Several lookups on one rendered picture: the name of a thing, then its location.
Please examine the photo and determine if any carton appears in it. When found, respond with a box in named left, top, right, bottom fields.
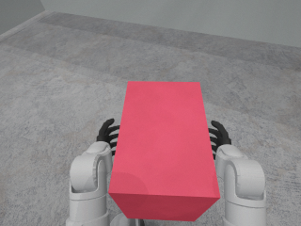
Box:
left=108, top=81, right=221, bottom=222

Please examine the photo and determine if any left robot thigh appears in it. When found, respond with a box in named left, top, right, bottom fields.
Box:
left=109, top=213, right=140, bottom=226

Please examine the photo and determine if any left robot forearm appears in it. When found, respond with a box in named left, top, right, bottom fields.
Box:
left=65, top=141, right=113, bottom=226

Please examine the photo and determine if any right robot forearm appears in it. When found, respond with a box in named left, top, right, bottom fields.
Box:
left=215, top=144, right=268, bottom=226

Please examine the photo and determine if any robot left hand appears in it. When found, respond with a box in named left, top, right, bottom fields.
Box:
left=96, top=118, right=120, bottom=156

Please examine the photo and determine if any robot right hand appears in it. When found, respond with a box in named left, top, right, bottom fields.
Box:
left=208, top=121, right=231, bottom=160

